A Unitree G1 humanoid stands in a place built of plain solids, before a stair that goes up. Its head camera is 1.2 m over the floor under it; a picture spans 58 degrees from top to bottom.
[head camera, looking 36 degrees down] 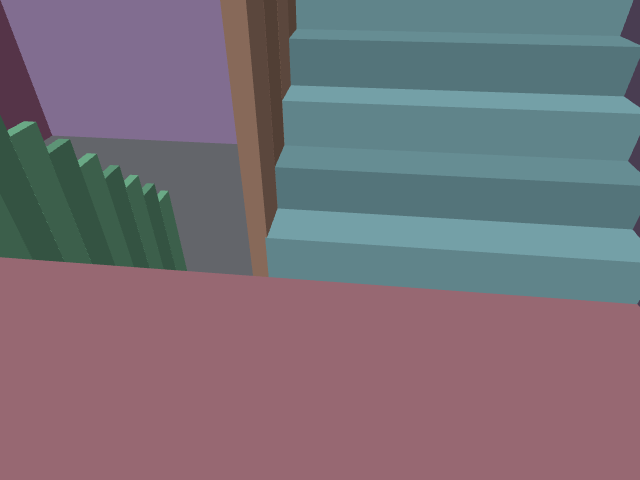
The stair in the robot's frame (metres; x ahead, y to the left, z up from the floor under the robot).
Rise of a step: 0.20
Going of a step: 0.22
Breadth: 1.46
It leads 6 degrees to the right of straight ahead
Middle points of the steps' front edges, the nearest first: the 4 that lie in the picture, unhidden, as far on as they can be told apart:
1.31 -0.52 0.20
1.52 -0.54 0.40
1.74 -0.57 0.60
1.96 -0.59 0.80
